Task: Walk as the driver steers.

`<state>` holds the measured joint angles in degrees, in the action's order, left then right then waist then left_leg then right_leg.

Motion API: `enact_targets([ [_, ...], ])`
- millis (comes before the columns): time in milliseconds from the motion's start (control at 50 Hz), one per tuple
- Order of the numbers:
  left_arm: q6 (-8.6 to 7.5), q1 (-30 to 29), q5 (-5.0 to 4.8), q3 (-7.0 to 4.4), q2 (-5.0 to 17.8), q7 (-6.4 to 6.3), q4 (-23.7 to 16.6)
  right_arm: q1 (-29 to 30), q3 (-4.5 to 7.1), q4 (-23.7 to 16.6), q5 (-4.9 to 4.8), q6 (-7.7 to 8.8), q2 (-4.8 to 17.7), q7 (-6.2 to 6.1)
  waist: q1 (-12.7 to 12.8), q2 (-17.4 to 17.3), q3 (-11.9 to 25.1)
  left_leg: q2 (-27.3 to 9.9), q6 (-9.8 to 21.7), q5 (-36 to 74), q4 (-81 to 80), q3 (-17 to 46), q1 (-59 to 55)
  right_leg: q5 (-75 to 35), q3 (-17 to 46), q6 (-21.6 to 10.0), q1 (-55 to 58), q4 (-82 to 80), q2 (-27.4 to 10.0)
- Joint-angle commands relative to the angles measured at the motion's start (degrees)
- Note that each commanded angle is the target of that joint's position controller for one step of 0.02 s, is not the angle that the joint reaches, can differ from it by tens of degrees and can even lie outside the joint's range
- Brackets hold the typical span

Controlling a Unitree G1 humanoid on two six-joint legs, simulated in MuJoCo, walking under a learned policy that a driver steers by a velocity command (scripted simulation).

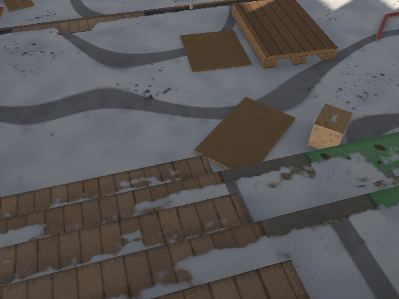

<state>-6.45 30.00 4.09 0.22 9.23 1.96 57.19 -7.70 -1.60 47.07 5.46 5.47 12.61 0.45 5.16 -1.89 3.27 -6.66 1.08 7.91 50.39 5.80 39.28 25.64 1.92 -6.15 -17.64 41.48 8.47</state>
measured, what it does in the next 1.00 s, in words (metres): goes down, turning left: left foot 0.15 m lower, then right foot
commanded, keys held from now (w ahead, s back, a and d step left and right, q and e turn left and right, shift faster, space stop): w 0.08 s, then w+q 0.92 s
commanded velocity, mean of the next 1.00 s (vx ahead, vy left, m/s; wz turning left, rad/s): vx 0.50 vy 0.00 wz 0.27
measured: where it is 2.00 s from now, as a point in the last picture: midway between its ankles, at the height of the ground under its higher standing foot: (173, 245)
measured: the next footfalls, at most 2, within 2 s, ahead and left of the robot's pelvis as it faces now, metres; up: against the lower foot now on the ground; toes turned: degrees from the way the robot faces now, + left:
left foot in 0.16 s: +0.22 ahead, +0.14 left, -0.15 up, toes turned -3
right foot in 0.58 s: +0.37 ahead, -0.04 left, -0.15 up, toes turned +8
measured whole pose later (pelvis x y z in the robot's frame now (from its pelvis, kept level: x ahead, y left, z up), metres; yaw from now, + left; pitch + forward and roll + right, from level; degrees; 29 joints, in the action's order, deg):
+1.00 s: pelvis +0.49 +0.14 -0.27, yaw +21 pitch -1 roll -2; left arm -4.6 30.9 5.4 2.5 11.1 4.0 60.9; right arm -8.4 2.1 50.7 5.8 6.0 15.0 3.3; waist 2.8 -0.9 0.2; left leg 0.7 6.0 -12.0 26.7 -3.0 14.9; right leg 43.5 -5.8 0.7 -16.9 88.2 -4.2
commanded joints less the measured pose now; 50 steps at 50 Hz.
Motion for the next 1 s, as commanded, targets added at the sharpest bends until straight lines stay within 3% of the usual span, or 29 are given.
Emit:
enact_targets([
  [20, 1.17, -4.4, -12.69, -1.62, 4.69, -1.72, -3.66, -3.26, 4.54, -0.92, -11.8, -1.96, 7.14, -1.29, -4.5, 4.55, -1.73, 6.02, -3.56, 19.49, -17.58, -3.91, -23.76, -19.88, 11.67, -8.25, -19.52, -5.08, -7.64],
  [40, 2.64, -2.85, -11.6, -1.82, 6.68, -2.57, -3.39, -1.98, 5.05, -2.39, -13.04, -3.06, 7.84, -1.67, -2.65, 8.36, 0.44, 6.38, -4.98, 15.85, -17.57, -2.39, -27.13, -22.57, 11.65, -7.14, -17.79, -1.4, -8.41],
  [80, 4.43, -3.07, -8.84, -1.27, 4.54, -4.81, -2.7, -0.91, 6.26, -2.99, -10.77, -4.83, 6.79, -0.61, -2.11, 9.35, -0.85, 3.75, -2.56, 12.71, -23.17, 1.44, -24.0, -20.01, 13.73, -6.69, -11.1, 5.49, -9.42],
  [100, 2.07, 0.25, 3.62, 0.86, 5.87, -1.95, -2.74, -4.24, 0.97, -2.18, 4.5, -3.84, -0.13, 1.6, -5.05, -2.57, -15.96, -0.96, -0.06, 9.95, -27.38, 1.01, -18.59, 2.17, 22.43, -4.33, -14.71, 14.1, -13.85],
  [140, 2.09, 2.22, 1.74, -0.99, 9.79, 1.59, -0.94, -12.0, 2.83, 2.54, 1.84, -2.45, 2.92, 2.29, -7.07, 0.53, -13.07, 1.53, 1.41, 3.74, -26.79, -4.92, -30.2, 0.96, 22.71, -7.22, -16.79, 15.97, -13.41],
  [160, 1.83, 0.77, 1.31, -0.82, 9.27, 3.43, -0.94, -19.45, 5.25, 6.51, -1.04, -1.57, 7.9, 2.01, -10.65, -0.58, -11.01, 2.43, 2.38, -0.57, -27.27, -6.57, -39.22, -5.27, 20.15, -6.04, -18.88, 23.56, -11.65],
  [180, 0.81, 1.68, 2.19, -1.12, 7.91, 5.53, -0.26, -34.94, 8.24, 10.55, -1.36, -0.95, 13.95, 2.27, -17.19, -8.0, -2.1, 1.5, 9.33, 5.77, -16.94, -3.88, -56.65, -14.64, 14.1, -1.27, -27.73, 50.53, -3.79],
  [200, 2.44, 4.89, -6.08, -3.35, 6.78, -1.32, -2.95, -30.94, 6.96, 10.35, -5.5, -1.69, 11.87, 2.43, -8.38, -10.58, 8.2, -12.29, 9.51, 22.64, -12.28, 12.08, -59.52, 23.01, -1.26, 0.67, -33.21, 75.62, 1.03],
  [220, 3.15, 6.32, -5.12, -2.74, 7.97, -3.94, -4.32, -29.97, 7.0, 9.14, -7.71, -2.23, 12.43, 2.44, -5.6, -11.68, 8.71, -17.4, 15.25, 6.24, -17.89, 26.83, -63.65, 20.24, -2.69, 0.88, -46.86, 81.89, -3.62],
  [240, 1.17, -0.71, 0.61, 1.27, 0.81, 0.29, -8.86, -30.64, 6.69, 8.28, -1.69, -0.15, 14.29, 4.5, -13.61, -17.97, 1.32, -16.19, 25.36, -31.61, -26.28, 45.68, -60.13, 14.31, 6.48, 5.02, -65.32, 88.64, -2.89],
  [260, 1.21, -8.35, 0.44, -0.38, 6.11, 0.05, -8.79, -26.37, 5.48, 9.31, -0.87, 0.04, 8.29, 5.33, -12.16, -0.81, -9.06, -14.07, 21.4, -37.33, -30.14, 38.3, -49.24, 4.07, 5.07, 4.34, -68.58, 82.89, -6.06],
  [280, 1.53, -6.19, 0.61, 1.01, 4.1, -0.92, -9.05, -18.85, 3.22, 7.88, 0.52, 0.24, 2.13, 5.81, -6.93, 5.04, -9.67, -13.14, 20.42, -32.58, -29.37, 34.79, -34.43, -10.39, 8.92, 3.69, -59.75, 71.82, -11.51],
  [340, 2.72, -4.66, 2.96, 2.6, 2.01, -0.22, -7.73, -10.26, 1.51, 8.73, -1.37, 3.22, -1.47, 2.14, -1.84, 0.09, -8.79, 0.99, 16.66, -34.3, -30.49, 19.66, -7.56, -26.56, 4.93, 2.95, -41.94, 42.61, -16.67],
  [380, 2.39, -17.06, 1.45, 1.93, 4.61, 0.92, -10.47, -18.89, 0.99, 10.61, -2.19, 4.84, 0.35, 0.66, -8.21, 0.48, -5.03, 5.39, 17.19, -30.46, -31.25, 11.82, 1.33, -37.73, -2.11, 6.07, -23.37, 18.84, -15.29],
  [440, 2.7, -15.3, 2.84, 2.49, 5.12, 2.1, -9.72, -21.27, 1.48, 11.48, -0.8, 3.94, 6.59, 2.1, -4.68, -0.74, -3.45, 4.4, 16.86, -14.82, -23.75, 13.87, 1.37, -32.8, -4.19, 6.72, -12.79, 23.93, -11.82],
  [540, 2.12, -21.54, 2.42, 1.48, 6.63, -0.64, -14.2, -28.78, 2.28, 13.04, -0.89, 3.19, 3.42, 1.05, -7.48, -2.67, -2.9, 0.24, 19.11, 7.85, -7.98, 25.58, -28.32, -2.16, -2.85, 6.34, -25.46, 16.32, -7.58],
  [580, 0.77, 1.07, 0.67, -0.59, 9.66, -1.24, -8.09, -12.32, 4.3, 6.05, -0.34, 3.16, 6.56, 2.85, 5.38, 3.81, 0.92, 6.16, 16.73, 20.64, 9.4, 18.68, -4.44, -5.82, -5.68, 3.04, 11.01, 7.07, -4.17],
  [600, 0.04, 15.32, -0.94, -2.27, 14.05, -2.46, -4.0, -9.0, 4.2, 2.88, -0.2, 3.55, 4.3, 4.27, 10.32, 9.52, 9.16, 11.88, 12.25, 8.04, 30.4, 12.35, 11.16, -12.19, 5.1, -5.36, 33.01, 4.32, -11.53],
  [620, -0.69, 14.15, -0.58, -1.18, 13.7, -0.68, -3.72, -17.96, 1.95, 2.89, -1.13, 3.73, -5.1, 5.18, 4.05, 16.34, 13.11, 17.77, 7.56, -42.56, 47.05, 6.34, 23.95, -35.9, 36.85, -23.2, 38.31, -5.92, -30.94],
  [640, -0.79, 5.06, 2.41, -1.35, 10.92, -0.34, -5.13, -10.71, 2.45, -1.62, -1.77, 2.85, -1.03, 3.91, 3.32, 3.22, -4.6, 13.79, 7.04, -35.62, 44.13, 11.37, 36.78, -23.95, 48.07, -24.07, 22.81, -12.6, -37.12],
  [700, 0.06, -13.19, 1.04, 2.56, -4.73, -0.25, -7.68, -16.56, 1.99, 4.94, 1.38, -1.28, -0.68, 1.28, -7.04, 2.0, -5.66, 2.27, 3.46, -17.34, 25.7, 8.03, 19.6, -21.08, 22.58, -13.86, -3.02, -10.25, -27.74],
  [740, -0.85, -17.99, 0.23, 3.2, -4.49, -2.63, -9.21, -17.7, 1.07, 7.56, 4.05, -1.1, -2.94, 3.38, -9.0, 4.21, -6.63, 0.35, 2.76, 4.57, 13.26, 1.15, 2.0, -7.85, 6.09, -6.7, -19.98, -7.67, -17.42],
  [780, -2.05, -10.82, 1.91, 2.4, 1.59, -3.84, -6.84, -12.59, 1.93, 6.82, 1.56, 0.74, -0.93, 4.83, -6.52, 2.54, -6.19, 3.53, 1.01, 22.21, -1.61, -7.8, -19.46, 4.92, -6.86, -1.71, -32.16, -3.49, -12.38],
  [820, -1.75, -3.44, 2.16, 2.31, 4.09, -3.06, -2.25, -0.5, 2.76, 2.25, -0.42, 0.37, 2.54, 5.49, -3.56, 5.25, -8.51, 5.18, 1.42, 15.68, -4.81, -11.15, -24.38, 7.57, -5.63, -1.27, -30.65, -5.14, -15.24],
  [880, -1.24, -0.05, -0.28, 1.76, 8.49, -1.75, 0.28, 6.81, 2.16, -1.37, 0.44, -0.75, 3.51, 4.22, -2.3, 5.07, -12.18, 4.23, 2.85, 2.63, -17.17, -8.37, -17.3, -0.71, 3.24, -3.68, -10.29, -0.6, -23.33],
  [920, -0.06, -2.82, -0.04, 0.87, 10.54, -0.65, 0.9, -0.14, 2.96, 0.65, 0.5, -1.09, 5.56, 3.12, -5.74, 1.8, -11.42, 3.09, 4.87, -0.57, -27.72, -7.69, -22.2, -11.01, 3.08, -2.17, -1.39, 9.24, -23.73],
  [960, 1.77, -4.05, 3.13, 0.1, 11.61, 2.34, 1.07, -24.4, 7.06, 9.65, -0.25, -0.31, 12.48, 2.2, -14.95, -4.23, -4.67, 5.17, 9.36, 10.34, -28.87, -10.77, -52.23, -20.64, -4.17, 1.6, -11.68, 38.95, -18.01],
  [980, 1.81, 7.32, 2.08, 1.82, 2.33, 3.95, 2.23, -33.8, 7.78, 12.38, 0.14, -0.65, 16.61, 2.01, -11.9, -16.56, 13.49, -5.98, 22.93, 40.33, -12.39, 3.84, -77.29, 17.11, -7.52, 6.68, -26.9, 66.89, -10.07],
  [1000, 0.73, -3.12, -0.02, 1.43, 4.55, 3.96, -3.44, -38.62, 7.75, 14.1, 0.88, -0.09, 14.45, 2.16, -17.11, -5.23, 11.64, -8.29, 22.75, 36.54, -14.22, 12.22, -80.38, 17.99, -2.21, 6.31, -39.14, 69.89, -8.47],
])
